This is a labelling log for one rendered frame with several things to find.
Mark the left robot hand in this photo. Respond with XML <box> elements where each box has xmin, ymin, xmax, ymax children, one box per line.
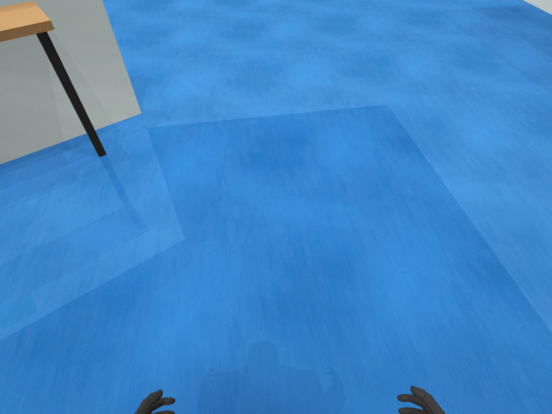
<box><xmin>135</xmin><ymin>390</ymin><xmax>175</xmax><ymax>414</ymax></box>

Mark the right robot hand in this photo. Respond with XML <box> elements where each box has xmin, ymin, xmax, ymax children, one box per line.
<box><xmin>397</xmin><ymin>386</ymin><xmax>445</xmax><ymax>414</ymax></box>

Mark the table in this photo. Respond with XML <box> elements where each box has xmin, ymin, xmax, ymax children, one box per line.
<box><xmin>0</xmin><ymin>1</ymin><xmax>106</xmax><ymax>157</ymax></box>

